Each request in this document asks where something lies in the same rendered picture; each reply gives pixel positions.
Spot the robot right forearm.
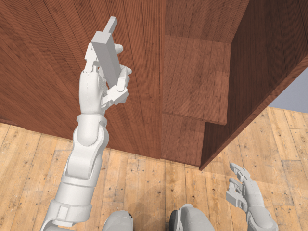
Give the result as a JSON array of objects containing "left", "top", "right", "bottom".
[{"left": 246, "top": 206, "right": 279, "bottom": 231}]

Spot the right robot hand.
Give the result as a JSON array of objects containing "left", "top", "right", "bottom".
[{"left": 226, "top": 163, "right": 265, "bottom": 213}]

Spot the handle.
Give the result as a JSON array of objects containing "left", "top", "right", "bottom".
[{"left": 91, "top": 16, "right": 130, "bottom": 103}]

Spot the robot left forearm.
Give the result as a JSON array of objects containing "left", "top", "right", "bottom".
[{"left": 39, "top": 113, "right": 109, "bottom": 231}]

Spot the robot left thigh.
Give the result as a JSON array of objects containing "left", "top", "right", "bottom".
[{"left": 102, "top": 211, "right": 133, "bottom": 231}]

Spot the robot right thigh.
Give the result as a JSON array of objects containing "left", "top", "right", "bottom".
[{"left": 175, "top": 206, "right": 215, "bottom": 231}]

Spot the left robot hand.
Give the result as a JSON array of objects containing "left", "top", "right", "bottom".
[{"left": 79, "top": 43, "right": 132, "bottom": 116}]

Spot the robot thigh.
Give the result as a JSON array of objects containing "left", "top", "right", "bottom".
[
  {"left": 175, "top": 206, "right": 215, "bottom": 231},
  {"left": 102, "top": 211, "right": 133, "bottom": 231}
]

